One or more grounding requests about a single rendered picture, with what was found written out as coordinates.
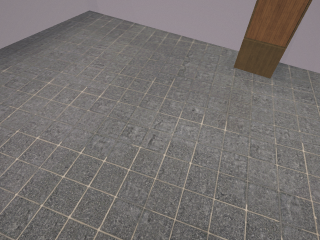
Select cupboard door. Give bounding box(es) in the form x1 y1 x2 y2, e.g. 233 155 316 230
246 0 309 47

